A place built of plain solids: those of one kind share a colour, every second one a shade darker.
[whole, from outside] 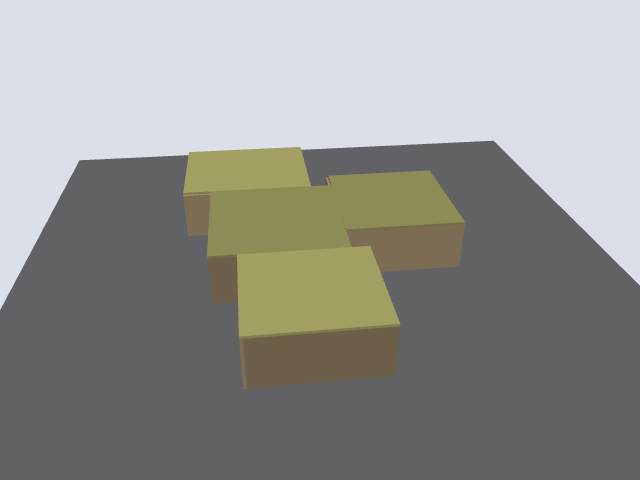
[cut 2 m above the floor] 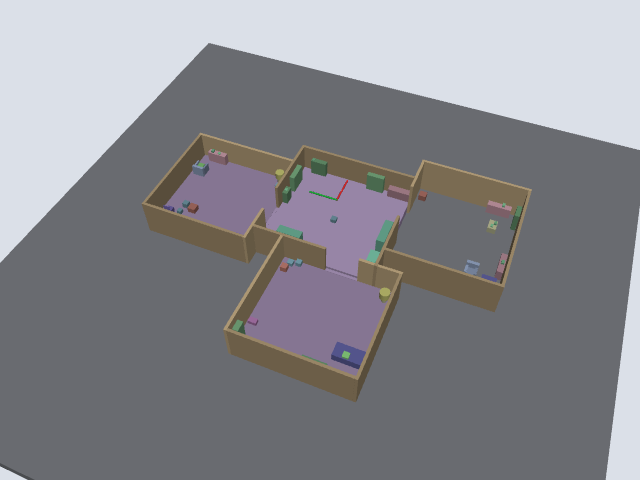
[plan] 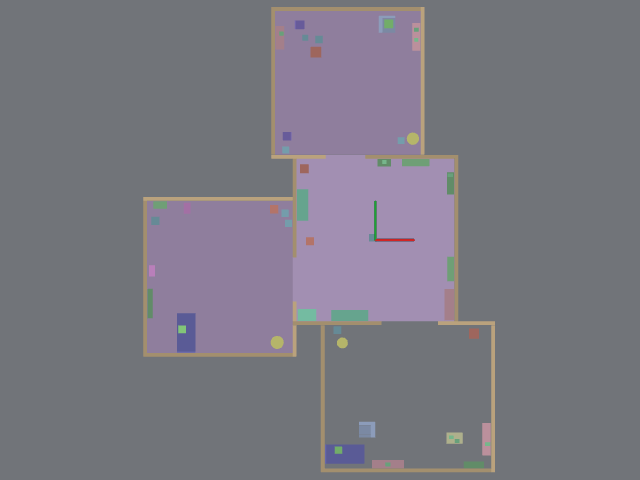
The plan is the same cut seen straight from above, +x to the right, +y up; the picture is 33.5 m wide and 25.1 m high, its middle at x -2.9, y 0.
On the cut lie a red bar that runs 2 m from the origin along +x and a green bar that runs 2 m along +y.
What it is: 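A storey of a house; a hub and three side rooms behind broad openings; the side rooms' floors lie 0.74 m, 0.184 m and not at all below the hub's; a bare drop, one riser, a flush line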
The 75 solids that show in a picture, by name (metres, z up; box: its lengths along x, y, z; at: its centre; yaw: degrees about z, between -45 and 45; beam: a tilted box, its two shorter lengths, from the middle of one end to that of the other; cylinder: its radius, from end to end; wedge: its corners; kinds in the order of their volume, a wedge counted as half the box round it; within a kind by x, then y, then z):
{
 "floor_1": {"box": [7.62, 7.96, 0.61], "at": [-8.14, -1.93, 0.26]},
 "floor_2": {"box": [0.2, 2.29, 0.61], "at": [-4.23, -2.06, 0.26]},
 "floor_3": {"box": [2.07, 0.2, 0.79], "at": [-1.57, 4.35, 0.35]},
 "floor_4": {"box": [7.62, 7.53, 0.79], "at": [-1.44, 8.22, 0.35]},
 "floor_5": {"box": [8.26, 8.5, 0.79], "at": [0.0, 0.0, 0.35]},
 "wall_1": {"box": [0.2, 7.96, 3.3], "at": [-12.04, -1.93, 1.6]},
 "wall_2": {"box": [7.82, 0.2, 3.3], "at": [-8.24, -6.01, 1.6]},
 "wall_3": {"box": [7.82, 0.2, 3.3], "at": [-8.24, 2.15, 1.6]},
 "wall_4": {"box": [0.2, 7.73, 3.3], "at": [-5.35, 8.32, 1.6]},
 "wall_5": {"box": [1.13, 0.2, 3.3], "at": [-4.89, 4.35, 1.6]},
 "wall_6": {"box": [0.2, 1.66, 3.3], "at": [-4.23, -5.28, 1.6]},
 "wall_7": {"box": [0.2, 1.04, 3.3], "at": [-4.23, -3.73, 1.6]},
 "wall_8": {"box": [0.2, 5.17, 3.3], "at": [-4.23, 1.67, 1.6]},
 "wall_9": {"box": [1.72, 0.2, 3.3], "at": [-3.47, 4.35, 1.6]},
 "wall_10": {"box": [0.2, 7.7, 3.3], "at": [-2.76, -8.3, 1.6]},
 "wall_11": {"box": [4.64, 0.2, 3.3], "at": [-2.01, -4.35, 1.6]},
 "wall_12": {"box": [7.62, 0.2, 3.3], "at": [-1.44, 12.08, 1.6]},
 "wall_13": {"box": [8.71, 0.2, 3.3], "at": [1.7, -12.05, 1.6]},
 "wall_14": {"box": [4.86, 0.2, 3.3], "at": [1.9, 4.35, 1.6]},
 "wall_15": {"box": [0.2, 7.73, 3.3], "at": [2.47, 8.32, 1.6]},
 "wall_16": {"box": [1.06, 0.2, 3.3], "at": [3.8, -4.35, 1.6]},
 "wall_17": {"box": [0.2, 8.5, 3.3], "at": [4.23, 0.0, 1.6]},
 "wall_18": {"box": [1.93, 0.2, 3.3], "at": [5.29, -4.35, 1.6]},
 "wall_19": {"box": [0.2, 7.7, 3.3], "at": [6.15, -8.3, 1.6]},
 "roof_1": {"box": [7.82, 8.36, 0.16], "at": [-8.24, -1.93, 3.33]},
 "roof_2": {"box": [8.02, 7.73, 0.16], "at": [-1.44, 8.32, 3.33]},
 "roof_3": {"box": [8.66, 8.9, 0.16], "at": [0.0, 0.0, 3.33]},
 "roof_4": {"box": [9.11, 7.7, 0.16], "at": [1.7, -8.3, 3.33]},
 "wardrobe_1": {"box": [0.6, 1.65, 2.17], "at": [-3.81, 1.83, 1.83]},
 "wardrobe_2": {"box": [0.97, 0.62, 1.92], "at": [-3.58, -3.92, 1.71]},
 "wardrobe_3": {"box": [1.93, 0.57, 2.08], "at": [-1.34, -3.95, 1.78]},
 "case_1": {"box": [0.28, 1.54, 1.76], "at": [-11.78, -3.32, 1.44]},
 "case_2": {"box": [0.72, 0.39, 1.59], "at": [-11.26, 1.83, 1.35]},
 "case_3": {"box": [0.71, 0.38, 1.0], "at": [0.46, 4.04, 1.25]},
 "case_4": {"box": [1.43, 0.38, 1.38], "at": [2.11, 4.04, 1.43]},
 "case_5": {"box": [0.37, 1.17, 1.21], "at": [3.92, 2.96, 1.35]},
 "case_6": {"box": [0.36, 1.27, 1.4], "at": [3.93, -1.51, 1.45]},
 "case_7": {"box": [1.06, 0.35, 1.5], "at": [5.14, -11.76, 0.7]},
 "sideboard_1": {"box": [0.47, 1.24, 0.88], "at": [-5.0, 10.57, 1.19]},
 "sideboard_2": {"box": [1.67, 0.43, 0.88], "at": [0.65, -11.72, 0.39]},
 "sideboard_3": {"box": [0.43, 1.45, 0.85], "at": [2.13, 10.62, 1.17]},
 "sideboard_4": {"box": [0.5, 1.64, 0.72], "at": [3.86, -3.38, 1.1]},
 "sideboard_5": {"box": [0.46, 1.7, 0.86], "at": [5.8, -10.42, 0.38]},
 "bed_1": {"box": [0.97, 2.01, 0.56], "at": [-9.89, -4.83, 0.84]},
 "bed_2": {"box": [2.0, 1.0, 0.64], "at": [-1.58, -11.2, 0.27]},
 "armchair_1": {"box": [0.61, 0.18, 0.67], "at": [-0.56, -10.24, 0.29]},
 "armchair_2": {"box": [0.61, 0.47, 0.5], "at": [-0.56, -9.92, 0.2]},
 "armchair_3": {"box": [0.24, 0.84, 0.94], "at": [-0.13, -9.92, 0.42]},
 "armchair_4": {"box": [0.2, 0.89, 0.8], "at": [0.27, 11.29, 1.14]},
 "armchair_5": {"box": [0.67, 0.13, 0.66], "at": [0.7, 10.9, 1.07]},
 "armchair_6": {"box": [0.67, 0.63, 0.43], "at": [0.7, 11.29, 0.96]},
 "bush_1": {"cylinder": 0.34, "from": [-5.14, -5.36, 1.02], "to": [-5.14, -5.36, 1.54]},
 "bush_2": {"cylinder": 0.29, "from": [-1.73, -5.38, 0.48], "to": [-1.73, -5.38, 1.18]},
 "bush_3": {"cylinder": 0.32, "from": [1.96, 5.3, 1.2], "to": [1.96, 5.3, 1.7]},
 "pouf_1": {"box": [0.44, 0.44, 0.41], "at": [-5.3, 1.61, 0.77]},
 "pouf_2": {"box": [0.47, 0.47, 0.38], "at": [-3.72, 3.73, 0.93]},
 "pouf_3": {"box": [0.42, 0.42, 0.4], "at": [-3.42, -0.07, 0.94]},
 "pouf_4": {"box": [0.57, 0.56, 0.41], "at": [-3.11, 9.82, 0.95]},
 "pouf_5": {"box": [0.53, 0.53, 0.5], "at": [5.15, -4.9, 0.2]},
 "basket_1": {"box": [0.44, 0.44, 0.39], "at": [-11.5, 1.0, 0.76]},
 "basket_2": {"box": [0.39, 0.39, 0.3], "at": [-4.72, 1.4, 0.71]},
 "basket_3": {"box": [0.37, 0.37, 0.32], "at": [-4.69, 4.71, 0.91]},
 "basket_4": {"box": [0.37, 0.37, 0.33], "at": [-4.55, 0.87, 0.73]},
 "basket_5": {"box": [0.4, 0.4, 0.4], "at": [-2.95, 10.48, 0.94]},
 "basket_6": {"box": [0.41, 0.41, 0.41], "at": [-1.99, -4.71, 0.16]},
 "basket_7": {"box": [0.39, 0.39, 0.28], "at": [-0.14, 0.12, 0.89]},
 "basket_8": {"box": [0.35, 0.35, 0.28], "at": [1.34, 5.19, 0.88]},
 "lowtable_1": {"box": [0.85, 0.6, 0.51], "at": [4.14, -10.36, 0.2]},
 "chair_1": {"box": [0.42, 0.45, 0.43], "at": [-4.64, 5.43, 0.96]},
 "chair_2": {"box": [0.45, 0.46, 0.42], "at": [-3.94, 11.24, 0.95]},
 "toybox_1": {"box": [0.32, 0.59, 0.27], "at": [-11.69, -1.61, 0.7]},
 "toybox_2": {"box": [0.37, 0.57, 0.28], "at": [-9.85, 1.66, 0.7]},
 "cushion_1": {"box": [0.41, 0.41, 0.14], "at": [-10.11, -4.67, 1.19]},
 "cushion_2": {"box": [0.39, 0.39, 0.14], "at": [-1.93, -10.98, 0.66]},
 "cushion_3": {"box": [0.47, 0.47, 0.15], "at": [0.69, 11.3, 1.25]}
}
